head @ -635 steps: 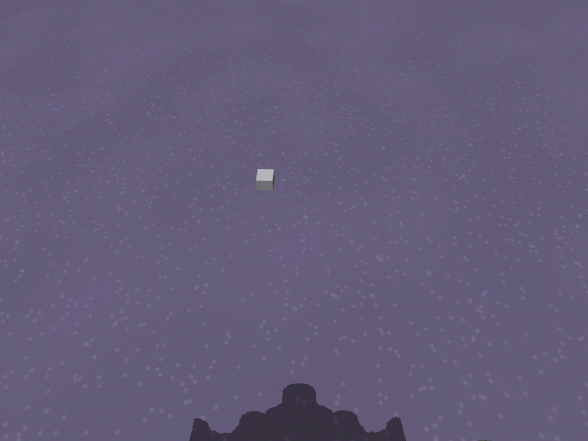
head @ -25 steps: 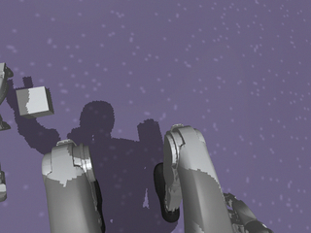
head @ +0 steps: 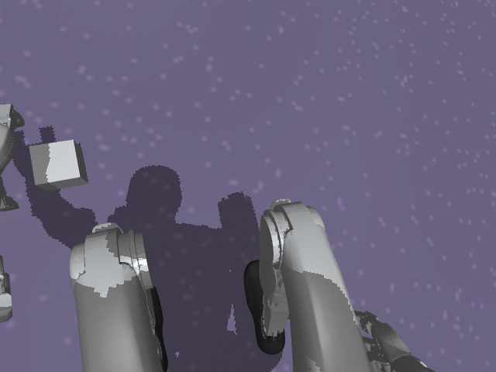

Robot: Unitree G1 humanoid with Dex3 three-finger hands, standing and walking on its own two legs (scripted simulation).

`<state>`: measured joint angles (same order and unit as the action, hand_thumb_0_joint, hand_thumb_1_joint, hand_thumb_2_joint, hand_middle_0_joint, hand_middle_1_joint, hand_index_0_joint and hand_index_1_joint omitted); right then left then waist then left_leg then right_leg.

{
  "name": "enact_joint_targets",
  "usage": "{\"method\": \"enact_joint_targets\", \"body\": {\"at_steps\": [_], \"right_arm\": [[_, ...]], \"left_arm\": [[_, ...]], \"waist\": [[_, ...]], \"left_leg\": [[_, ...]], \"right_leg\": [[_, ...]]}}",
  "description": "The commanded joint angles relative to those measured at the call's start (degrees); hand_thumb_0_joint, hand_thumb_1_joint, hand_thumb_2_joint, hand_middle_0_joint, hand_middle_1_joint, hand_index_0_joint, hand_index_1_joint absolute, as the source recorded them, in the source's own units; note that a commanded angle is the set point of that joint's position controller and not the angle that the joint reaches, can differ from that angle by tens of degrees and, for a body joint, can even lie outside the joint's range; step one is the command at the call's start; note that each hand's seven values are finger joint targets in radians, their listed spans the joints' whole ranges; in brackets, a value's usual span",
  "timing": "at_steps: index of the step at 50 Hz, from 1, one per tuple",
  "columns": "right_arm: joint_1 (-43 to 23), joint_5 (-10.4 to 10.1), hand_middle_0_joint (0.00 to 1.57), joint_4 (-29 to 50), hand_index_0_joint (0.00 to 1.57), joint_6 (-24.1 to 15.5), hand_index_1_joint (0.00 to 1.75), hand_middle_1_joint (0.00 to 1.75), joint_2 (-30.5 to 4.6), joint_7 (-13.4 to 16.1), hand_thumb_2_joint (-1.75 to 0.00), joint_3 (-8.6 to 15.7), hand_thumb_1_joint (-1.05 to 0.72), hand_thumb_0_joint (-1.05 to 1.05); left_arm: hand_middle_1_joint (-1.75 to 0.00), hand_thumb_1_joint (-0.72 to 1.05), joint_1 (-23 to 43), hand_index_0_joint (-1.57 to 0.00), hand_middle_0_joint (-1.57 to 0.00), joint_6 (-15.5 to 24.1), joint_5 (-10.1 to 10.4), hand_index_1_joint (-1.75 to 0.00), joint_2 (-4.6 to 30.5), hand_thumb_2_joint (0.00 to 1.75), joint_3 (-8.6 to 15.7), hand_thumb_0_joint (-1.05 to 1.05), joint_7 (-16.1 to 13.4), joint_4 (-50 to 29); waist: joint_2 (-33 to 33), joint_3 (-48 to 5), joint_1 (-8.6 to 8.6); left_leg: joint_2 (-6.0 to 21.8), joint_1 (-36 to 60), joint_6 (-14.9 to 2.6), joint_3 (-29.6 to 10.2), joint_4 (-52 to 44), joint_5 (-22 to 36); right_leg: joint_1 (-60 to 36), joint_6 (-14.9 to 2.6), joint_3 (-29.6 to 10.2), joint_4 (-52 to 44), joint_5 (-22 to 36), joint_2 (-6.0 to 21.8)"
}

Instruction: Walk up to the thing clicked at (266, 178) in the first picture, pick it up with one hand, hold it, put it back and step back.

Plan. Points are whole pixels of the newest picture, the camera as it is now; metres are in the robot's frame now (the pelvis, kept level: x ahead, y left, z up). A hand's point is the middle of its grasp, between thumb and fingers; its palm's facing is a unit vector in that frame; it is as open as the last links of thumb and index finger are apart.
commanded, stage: rise first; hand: left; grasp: from above
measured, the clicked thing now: (60, 165) +0.47 +0.30 -0.30
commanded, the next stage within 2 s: approach in 1.34 s
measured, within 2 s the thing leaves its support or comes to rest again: neither
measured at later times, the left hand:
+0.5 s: hand (1, 169) +0.42 +0.34 -0.16, palm faces -0.44 -0.09 -0.89, open 14.2 cm
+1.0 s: hand (2, 173) +0.42 +0.34 -0.16, palm faces -0.44 -0.08 -0.90, open 13.7 cm
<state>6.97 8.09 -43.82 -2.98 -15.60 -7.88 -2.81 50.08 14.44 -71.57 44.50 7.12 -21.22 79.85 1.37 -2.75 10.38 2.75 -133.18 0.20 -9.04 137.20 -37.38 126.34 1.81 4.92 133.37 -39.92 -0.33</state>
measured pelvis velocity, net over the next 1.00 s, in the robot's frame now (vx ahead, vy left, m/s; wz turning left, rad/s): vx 0.00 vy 0.00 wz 0.01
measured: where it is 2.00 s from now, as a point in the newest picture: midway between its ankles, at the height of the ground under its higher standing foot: (210, 334)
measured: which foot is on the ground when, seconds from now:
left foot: down 0.00-1.00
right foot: down 0.00-1.00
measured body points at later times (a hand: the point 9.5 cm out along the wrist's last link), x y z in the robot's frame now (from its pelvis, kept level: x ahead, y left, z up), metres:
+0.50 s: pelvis +0.00 +0.00 +0.00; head +0.22 +0.07 +0.38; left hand +0.44 +0.34 -0.11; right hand +0.08 -0.27 -0.11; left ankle +0.08 +0.13 -0.30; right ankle +0.10 -0.13 -0.30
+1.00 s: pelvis +0.00 +0.00 +0.00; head +0.22 +0.08 +0.38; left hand +0.44 +0.34 -0.11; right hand +0.08 -0.27 -0.11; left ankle +0.08 +0.13 -0.30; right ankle +0.10 -0.13 -0.30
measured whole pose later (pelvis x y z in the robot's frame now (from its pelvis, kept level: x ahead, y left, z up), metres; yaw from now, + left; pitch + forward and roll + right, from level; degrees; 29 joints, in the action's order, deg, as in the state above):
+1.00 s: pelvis +0.00 +0.00 +0.00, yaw +0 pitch +33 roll -8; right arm 6.9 8.4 -44.3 -4.2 -15.4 -8.0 -2.6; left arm 49.9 14.3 -72.1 43.3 6.4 -22.7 80.3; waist 1.2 -3.4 10.3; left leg 2.3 -133.4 0.2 -8.6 136.9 -36.9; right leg 126.5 1.9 4.6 133.4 -39.9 0.0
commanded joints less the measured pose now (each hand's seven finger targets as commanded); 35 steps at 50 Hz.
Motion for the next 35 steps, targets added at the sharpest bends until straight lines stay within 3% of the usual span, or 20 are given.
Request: {"method": "enact_joint_targets", "body": {"at_steps": [1,4,11,13,15,17,19,20,24,25,27,28,31,33,35], "right_arm": [[9.82,0.23,0.2,0.76,0.2,-0.29,0.3,0.3,-13.67,0.81,-0.9,4.53,-0.9,0.0],[10.17,0.21,0.2,0.89,0.2,-0.39,0.3,0.3,-13.76,0.82,-0.9,4.57,-0.9,0.0],[10.31,0.51,0.2,0.8,0.2,-0.69,0.3,0.3,-13.71,0.72,-0.9,4.51,-0.91,0.0],[10.84,0.49,0.2,0.44,0.2,-0.84,0.3,0.3,-13.82,0.77,-0.9,4.66,-0.9,0.0],[10.94,0.38,0.2,0.11,0.2,-0.91,0.3,0.3,-13.53,0.75,-0.9,4.82,-0.91,0.0],[11.24,0.37,0.2,0.41,0.2,-0.93,0.3,0.3,-13.63,0.74,-0.9,4.76,-0.91,0.0],[10.48,0.14,0.2,0.47,0.2,-0.88,0.3,0.3,-13.65,0.78,-0.9,4.93,-0.91,0.0],[10.29,0.23,0.2,0.78,0.2,-0.95,0.3,0.3,-13.58,0.78,-0.9,4.64,-0.9,0.0],[10.57,0.21,0.2,0.79,0.2,-0.98,0.3,0.3,-13.51,0.79,-0.9,4.56,-0.9,0.0],[10.62,0.12,0.2,0.61,0.2,-0.94,0.3,0.3,-13.32,0.75,-0.9,4.68,-0.9,0.0],[10.05,0.08,0.2,0.68,0.2,-0.81,0.3,0.3,-13.57,0.82,-0.9,4.54,-0.9,0.0],[10.12,0.03,0.2,0.7,0.2,-0.91,0.3,0.3,-13.49,0.74,-0.9,4.62,-0.9,0.0],[10.21,0.17,0.2,0.6,0.2,-0.87,0.3,0.3,-13.54,0.84,-0.9,4.66,-0.9,0.0],[10.1,0.27,0.2,0.56,0.2,-0.98,0.3,0.3,-13.38,0.7,-0.9,4.76,-0.9,0.0],[10.28,0.19,0.2,0.45,0.2,-0.92,0.3,0.3,-13.62,0.72,-0.9,4.92,-0.91,0.0]], "left_arm": [[-0.97,-0.6,15.49,-0.05,-0.08,0.74,0.28,-0.99,15.19,1.07,2.26,0.0,-2.21,-8.89],[-0.97,-0.61,16.16,-0.05,-0.08,1.1,0.46,-0.99,16.15,1.07,3.17,0.0,-2.95,-9.73],[-0.96,-0.59,15.99,-0.07,-0.1,0.6,-0.13,-0.99,15.24,1.06,2.15,0.0,-3.26,-7.62],[-0.96,-0.59,15.95,-0.07,-0.09,0.35,0.44,-0.99,15.55,1.06,2.88,0.0,-3.42,-8.29],[-0.97,-0.59,15.83,-0.06,-0.09,0.07,0.51,-1.0,14.31,1.06,1.6,0.0,-3.08,-8.17],[-0.97,-0.58,15.59,-0.07,-0.09,-0.36,0.96,-0.99,15.01,1.05,2.57,0.0,-3.04,-8.38],[-0.98,-0.57,15.32,-0.07,-0.09,-0.47,1.44,-1.0,14.49,1.04,2.12,0.0,-2.74,-7.2],[-0.96,-0.57,15.25,-0.08,-0.1,-0.56,1.38,-0.98,14.38,1.04,1.7,0.0,-2.59,-6.17],[-0.93,-0.55,15.11,-0.1,-0.12,-0.1,0.97,-0.96,15.28,1.03,2.95,0.0,-2.49,-7.89],[-0.94,-0.55,14.24,-0.1,-0.12,-0.11,0.78,-0.96,13.93,1.03,1.83,0.0,-2.32,-7.07],[-0.94,-0.54,15.3,-0.1,-0.12,0.14,0.74,-0.96,15.13,1.02,2.45,0.0,-2.56,-7.98],[-0.92,-0.53,14.75,-0.11,-0.14,0.04,0.73,-0.94,14.32,1.01,2.0,0.0,-2.6,-6.14],[-0.91,-0.51,15.21,-0.13,-0.15,0.41,0.59,-0.93,15.03,1.0,2.84,0.0,-3.01,-8.15],[-0.9,-0.52,14.44,-0.12,-0.15,0.31,0.36,-0.93,13.98,1.01,2.15,0.0,-3.25,-8.17],[-0.91,-0.52,15.54,-0.12,-0.15,0.27,0.25,-0.94,15.56,1.01,2.97,0.0,-3.52,-8.67]], "waist": [[-17.12,-37.81,-0.64],[-17.03,-37.68,-0.54],[-16.74,-36.56,-0.01],[-16.37,-38.56,-0.34],[-16.15,-38.59,-0.21],[-15.3,-38.92,-0.46],[-14.2,-37.08,-0.5],[-14.33,-35.48,0.11],[-15.1,-38.09,-0.78],[-14.94,-38.01,-0.81],[-16.02,-38.67,-0.76],[-15.45,-36.44,-0.36],[-15.5,-38.04,-0.93],[-16.74,-37.59,-0.79],[-16.47,-38.28,-0.78]], "left_leg": [[-1.59,31.65,-1.15,5.69,-13.84,7.1],[-1.68,30.68,-1.33,5.91,-13.65,6.95],[-1.64,30.85,-1.41,6.26,-13.56,6.41],[-1.73,31.26,-1.46,6.26,-13.38,7.07],[-1.66,31.15,-1.5,6.49,-13.39,7.64],[-1.66,30.58,-1.67,6.52,-13.16,8.18],[-1.7,29.12,-1.81,6.36,-13.86,5.78],[-1.69,28.13,-1.82,6.29,-13.75,4.93],[-1.85,30.02,-1.58,6.25,-13.76,6.9],[-1.73,30.43,-1.52,6.37,-13.7,7.35],[-1.8,31.05,-1.45,6.17,-13.95,7.38],[-1.72,30.4,-1.41,6.06,-13.98,6.83],[-1.79,30.82,-1.48,6.34,-13.64,7.42],[-1.79,30.96,-1.38,6.68,-13.74,7.5],[-1.81,30.88,-1.42,6.34,-13.88,6.78]], "right_leg": [[-14.3,-3.8,4.49,-13.16,10.92,-2.21],[-14.43,-3.72,4.28,-13.58,10.87,-2.15],[-14.03,-3.68,4.01,-14.24,10.54,-2.21],[-14.91,-3.6,4.04,-14.12,10.97,-2.03],[-15.48,-3.58,3.78,-14.52,11.85,-2.26],[-16.72,-3.39,3.72,-14.68,12.41,-2.22],[-15.17,-3.54,3.76,-15.06,10.01,-2.19],[-14.81,-3.54,3.8,-15.13,9.19,-2.22],[-16.28,-3.6,3.94,-14.42,10.84,-2.2],[-16.24,-3.61,3.94,-14.47,11.36,-2.3],[-15.56,-3.71,4.1,-14.08,11.37,-2.3],[-14.46,-3.78,4.17,-13.84,10.9,-2.21],[-15.47,-3.63,3.93,-14.29,11.39,-2.26],[-15.59,-3.62,3.76,-14.53,11.64,-2.23],[-14.88,-3.73,3.94,-14.16,10.74,-2.13]]}}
